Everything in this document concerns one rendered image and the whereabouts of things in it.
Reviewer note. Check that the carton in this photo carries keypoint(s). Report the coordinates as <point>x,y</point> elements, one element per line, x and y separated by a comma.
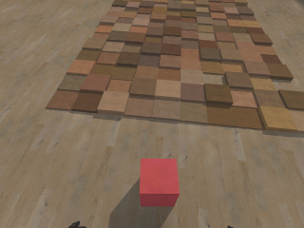
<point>159,182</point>

